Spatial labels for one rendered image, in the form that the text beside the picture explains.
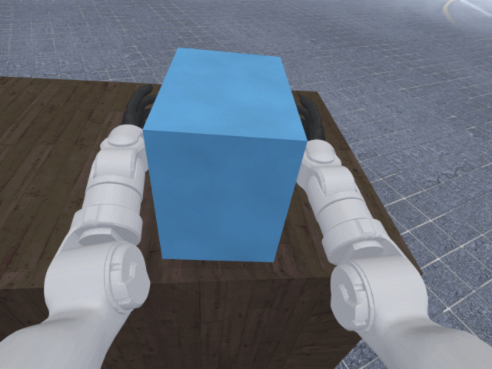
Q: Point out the carton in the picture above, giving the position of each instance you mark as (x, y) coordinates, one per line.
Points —
(224, 145)

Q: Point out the right robot upper arm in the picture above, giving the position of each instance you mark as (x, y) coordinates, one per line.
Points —
(383, 299)

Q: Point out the robot right hand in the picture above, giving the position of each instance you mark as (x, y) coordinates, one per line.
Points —
(312, 123)

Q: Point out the pedestal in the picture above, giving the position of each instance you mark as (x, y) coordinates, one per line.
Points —
(198, 314)

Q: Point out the robot left hand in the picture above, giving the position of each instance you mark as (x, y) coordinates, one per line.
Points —
(136, 112)

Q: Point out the left robot upper arm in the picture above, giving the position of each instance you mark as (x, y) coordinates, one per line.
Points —
(90, 292)

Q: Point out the right robot forearm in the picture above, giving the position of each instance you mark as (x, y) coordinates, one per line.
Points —
(348, 227)

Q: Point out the left robot forearm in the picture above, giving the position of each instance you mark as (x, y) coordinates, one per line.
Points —
(114, 192)

